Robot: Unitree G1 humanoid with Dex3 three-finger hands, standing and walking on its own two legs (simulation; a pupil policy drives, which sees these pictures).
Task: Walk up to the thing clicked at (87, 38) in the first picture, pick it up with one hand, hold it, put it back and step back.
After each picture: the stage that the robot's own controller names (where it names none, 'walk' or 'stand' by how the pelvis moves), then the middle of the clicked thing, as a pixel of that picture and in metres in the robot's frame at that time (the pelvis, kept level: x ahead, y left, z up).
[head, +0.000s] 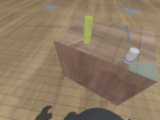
stand; (87, 31) +0.74 +0.07 +0.12
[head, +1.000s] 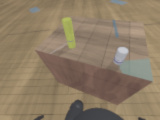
walk; (69, 34) +0.61 +0.23 +0.14
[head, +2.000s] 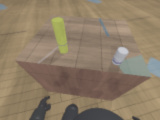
rise first; (61, 37) +0.52 +0.24 +0.16
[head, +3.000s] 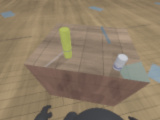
stand; (66, 44) +0.52 +0.22 +0.12
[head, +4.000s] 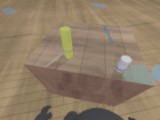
stand; (67, 44) +0.51 +0.21 +0.12
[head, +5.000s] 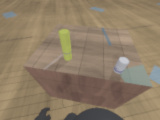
stand; (66, 46) +0.50 +0.21 +0.12
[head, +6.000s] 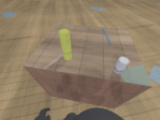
stand; (66, 46) +0.50 +0.22 +0.12
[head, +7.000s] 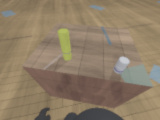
rise first; (65, 46) +0.49 +0.22 +0.12
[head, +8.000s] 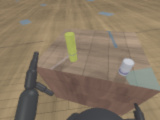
rise first; (71, 48) +0.51 +0.21 +0.12
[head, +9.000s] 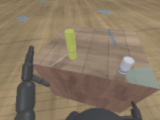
go down; (71, 45) +0.52 +0.20 +0.13
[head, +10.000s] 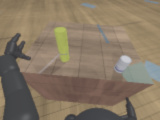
go down; (63, 46) +0.48 +0.19 +0.14
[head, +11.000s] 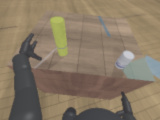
close in; (60, 39) +0.49 +0.20 +0.15
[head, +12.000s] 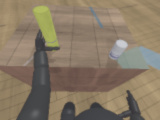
close; (49, 32) +0.51 +0.22 +0.18
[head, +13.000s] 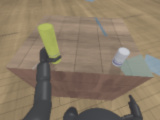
lift; (51, 46) +0.42 +0.24 +0.17
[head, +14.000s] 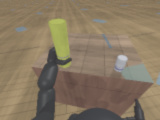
lift; (62, 47) +0.31 +0.17 +0.30
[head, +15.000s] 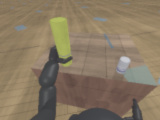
hold; (63, 45) +0.33 +0.17 +0.30
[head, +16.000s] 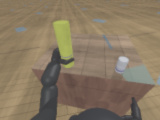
hold; (65, 47) +0.33 +0.16 +0.29
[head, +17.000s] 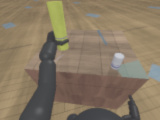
crouch; (59, 28) +0.44 +0.19 +0.33
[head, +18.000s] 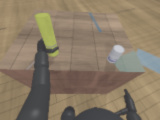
lower; (49, 37) +0.50 +0.23 +0.16
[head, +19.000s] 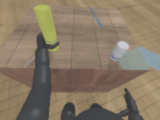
lower; (49, 32) +0.51 +0.22 +0.18
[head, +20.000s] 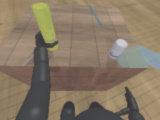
lower; (47, 31) +0.52 +0.22 +0.18
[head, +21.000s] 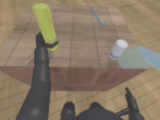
lower; (48, 31) +0.51 +0.22 +0.18
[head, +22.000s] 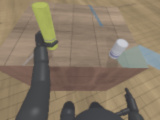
lower; (47, 30) +0.52 +0.22 +0.18
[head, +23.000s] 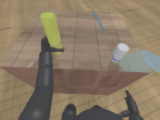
open; (53, 37) +0.49 +0.21 +0.17
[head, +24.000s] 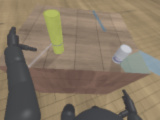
sink last; (56, 36) +0.49 +0.20 +0.17
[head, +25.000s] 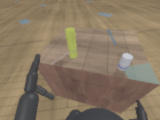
sink last; (71, 44) +0.53 +0.21 +0.15
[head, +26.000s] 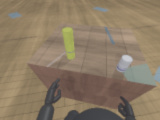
stand; (69, 45) +0.51 +0.20 +0.13
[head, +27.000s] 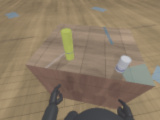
stand; (68, 46) +0.50 +0.21 +0.13
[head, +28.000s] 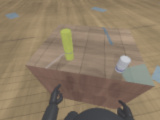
stand; (68, 46) +0.50 +0.21 +0.13
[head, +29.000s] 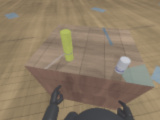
stand; (67, 47) +0.49 +0.21 +0.13
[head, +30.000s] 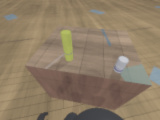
walk; (67, 47) +0.50 +0.21 +0.12
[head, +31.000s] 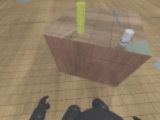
walk; (80, 19) +0.78 +0.13 +0.15
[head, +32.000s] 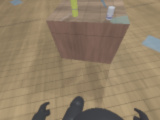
walk; (74, 4) +1.10 +0.28 +0.15
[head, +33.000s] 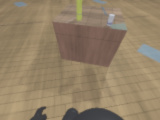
stand; (79, 9) +1.18 +0.21 +0.14
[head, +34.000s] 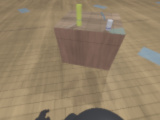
stand; (79, 15) +1.18 +0.22 +0.12
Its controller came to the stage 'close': yes
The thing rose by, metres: 0.21
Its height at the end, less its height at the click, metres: +0.00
